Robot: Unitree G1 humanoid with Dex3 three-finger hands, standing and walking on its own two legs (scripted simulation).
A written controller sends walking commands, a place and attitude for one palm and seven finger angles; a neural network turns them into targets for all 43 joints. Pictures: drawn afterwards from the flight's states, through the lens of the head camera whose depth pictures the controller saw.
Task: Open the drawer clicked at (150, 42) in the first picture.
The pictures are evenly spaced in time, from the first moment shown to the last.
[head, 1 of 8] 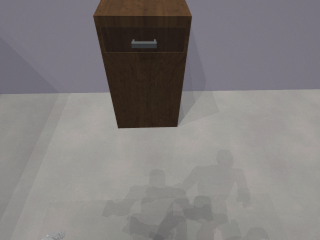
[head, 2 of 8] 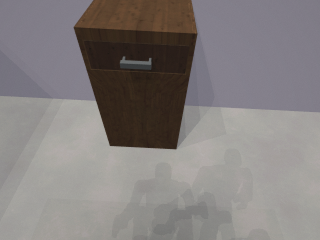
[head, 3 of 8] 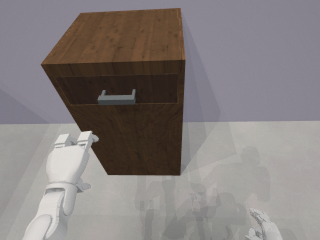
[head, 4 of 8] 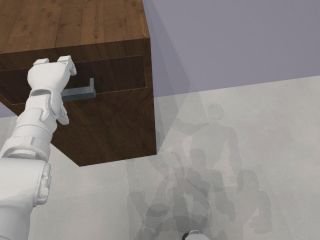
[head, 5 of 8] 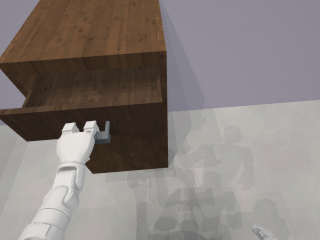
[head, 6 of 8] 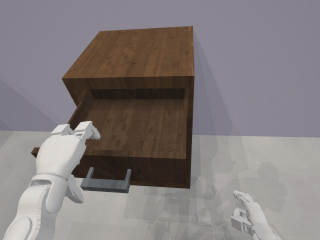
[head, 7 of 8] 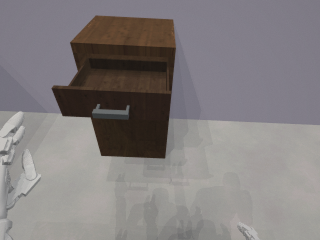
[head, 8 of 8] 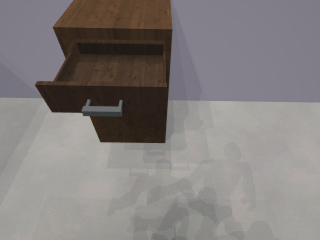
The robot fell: no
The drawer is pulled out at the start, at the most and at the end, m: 0.00 0.30 0.30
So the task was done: yes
